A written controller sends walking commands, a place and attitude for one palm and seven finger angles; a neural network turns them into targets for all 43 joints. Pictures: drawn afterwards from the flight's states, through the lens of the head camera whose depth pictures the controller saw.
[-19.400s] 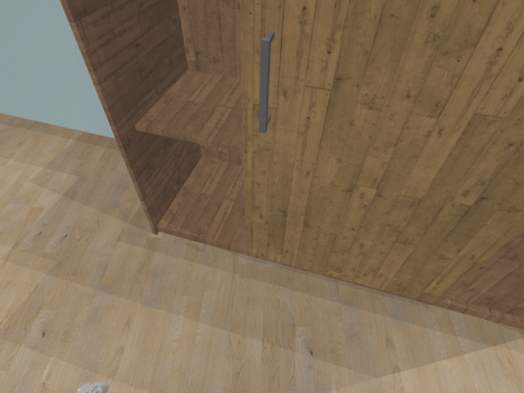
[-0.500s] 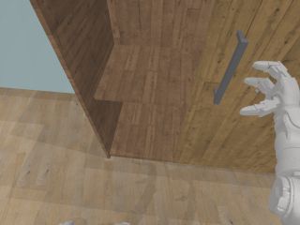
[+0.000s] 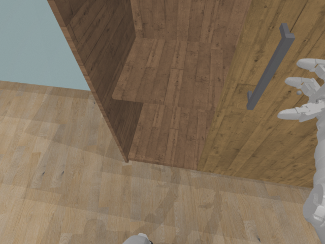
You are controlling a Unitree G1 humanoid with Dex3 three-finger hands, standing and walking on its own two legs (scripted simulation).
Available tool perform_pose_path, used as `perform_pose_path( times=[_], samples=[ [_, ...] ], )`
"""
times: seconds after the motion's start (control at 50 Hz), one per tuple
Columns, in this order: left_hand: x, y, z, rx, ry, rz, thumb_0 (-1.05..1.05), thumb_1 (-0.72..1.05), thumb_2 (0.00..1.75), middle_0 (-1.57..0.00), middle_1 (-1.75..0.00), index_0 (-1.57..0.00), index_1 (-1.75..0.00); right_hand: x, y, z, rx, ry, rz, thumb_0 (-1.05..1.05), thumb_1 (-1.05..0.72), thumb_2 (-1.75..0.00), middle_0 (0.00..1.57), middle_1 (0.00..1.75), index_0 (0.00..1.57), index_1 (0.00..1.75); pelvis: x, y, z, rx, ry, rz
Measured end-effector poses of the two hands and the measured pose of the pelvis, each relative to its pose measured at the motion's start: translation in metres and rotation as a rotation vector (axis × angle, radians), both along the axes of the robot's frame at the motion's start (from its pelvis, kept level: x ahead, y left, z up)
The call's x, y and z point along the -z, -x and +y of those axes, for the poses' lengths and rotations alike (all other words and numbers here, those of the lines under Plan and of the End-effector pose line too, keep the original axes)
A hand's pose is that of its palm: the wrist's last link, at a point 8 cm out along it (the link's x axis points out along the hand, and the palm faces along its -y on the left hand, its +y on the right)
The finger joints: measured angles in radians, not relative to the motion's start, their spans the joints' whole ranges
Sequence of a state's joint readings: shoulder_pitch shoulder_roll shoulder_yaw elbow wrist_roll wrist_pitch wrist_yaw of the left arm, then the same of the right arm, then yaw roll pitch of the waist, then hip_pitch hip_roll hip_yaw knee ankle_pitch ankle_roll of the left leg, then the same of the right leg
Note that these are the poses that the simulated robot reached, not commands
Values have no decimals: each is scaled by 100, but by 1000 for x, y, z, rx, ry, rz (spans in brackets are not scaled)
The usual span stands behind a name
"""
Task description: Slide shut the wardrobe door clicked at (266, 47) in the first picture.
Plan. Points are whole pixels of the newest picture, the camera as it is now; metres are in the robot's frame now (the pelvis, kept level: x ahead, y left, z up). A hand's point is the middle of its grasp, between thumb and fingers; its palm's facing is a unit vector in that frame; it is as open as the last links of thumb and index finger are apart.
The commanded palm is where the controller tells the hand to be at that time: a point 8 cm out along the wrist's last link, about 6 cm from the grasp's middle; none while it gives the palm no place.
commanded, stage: move the hooked fingers beside the handle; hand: right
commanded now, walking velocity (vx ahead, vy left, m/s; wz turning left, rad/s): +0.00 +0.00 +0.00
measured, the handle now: (264, 73) +0.53 -0.16 +0.12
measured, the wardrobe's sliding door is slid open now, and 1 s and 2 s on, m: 0.44 0.44 0.44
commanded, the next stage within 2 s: feel for the door with the fingertips in 0.46 s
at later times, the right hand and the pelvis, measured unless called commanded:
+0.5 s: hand (298, 92) +0.47 -0.22 +0.12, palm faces +0.00 +1.00 +0.01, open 14.0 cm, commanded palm +0.44 -0.27 +0.12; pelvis +0.00 -0.01 +0.00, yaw +0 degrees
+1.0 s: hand (280, 92) +0.47 -0.18 +0.12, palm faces +0.00 +1.00 +0.01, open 14.0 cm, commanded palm +0.45 -0.24 +0.12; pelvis +0.00 +0.00 +0.00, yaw -1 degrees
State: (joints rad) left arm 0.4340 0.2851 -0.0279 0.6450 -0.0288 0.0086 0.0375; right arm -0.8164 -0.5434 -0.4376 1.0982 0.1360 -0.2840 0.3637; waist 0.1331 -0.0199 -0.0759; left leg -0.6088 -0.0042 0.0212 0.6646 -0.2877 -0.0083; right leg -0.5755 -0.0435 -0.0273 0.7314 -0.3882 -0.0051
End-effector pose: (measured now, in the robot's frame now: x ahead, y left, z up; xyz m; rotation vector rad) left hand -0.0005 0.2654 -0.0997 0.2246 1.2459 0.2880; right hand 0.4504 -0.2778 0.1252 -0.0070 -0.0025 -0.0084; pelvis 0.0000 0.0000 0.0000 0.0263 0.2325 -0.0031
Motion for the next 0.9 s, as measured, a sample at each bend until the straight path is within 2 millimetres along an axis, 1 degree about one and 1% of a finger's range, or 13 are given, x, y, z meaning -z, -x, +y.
perform_pose_path(
  times=[0.1,0.22,0.3,0.44,0.62,0.74,0.9],
  samples=[
    [-1,-15,0,23,-6,-26,1,90,90,-20,-30,-20,-30,0,3,0,-8,-15,-6,-2,50,-30,30,120,30,120,0,-1,-2,10,-4,-4],
    [-1,-35,-5,49,-5,-82,1,90,90,-20,-30,-20,-30,1,0,2,-11,-9,8,-2,50,-30,30,120,30,120,1,-1,-4,15,-5,-4],
    [-1,-42,-10,58,4,-103,1,90,90,-20,-30,-20,-30,0,-3,4,-12,-12,0,-2,50,-30,30,120,30,120,2,-1,-6,14,-5,-1],
    [2,-41,-17,54,25,-95,1,90,90,-20,-30,-20,-30,1,-3,3,-9,-16,-3,-2,50,-30,30,120,30,120,2,-3,-8,7,-5,2],
    [2,-31,-18,36,28,-66,1,90,90,-20,-30,-20,-30,2,5,-2,-1,-10,-7,-2,50,-30,30,120,30,120,1,-5,-8,8,-7,-7],
    [2,-31,-15,46,23,-65,1,90,90,-20,-30,-20,-30,0,8,9,-18,-26,-16,-2,50,-30,30,120,30,120,0,-4,-9,16,-8,-15],
    [2,-38,-14,52,29,-111,1,90,90,-20,-30,-20,-30,2,6,32,-16,-27,-7,-2,50,-30,30,120,30,120,0,-1,-7,13,-3,-25]
  ],
)
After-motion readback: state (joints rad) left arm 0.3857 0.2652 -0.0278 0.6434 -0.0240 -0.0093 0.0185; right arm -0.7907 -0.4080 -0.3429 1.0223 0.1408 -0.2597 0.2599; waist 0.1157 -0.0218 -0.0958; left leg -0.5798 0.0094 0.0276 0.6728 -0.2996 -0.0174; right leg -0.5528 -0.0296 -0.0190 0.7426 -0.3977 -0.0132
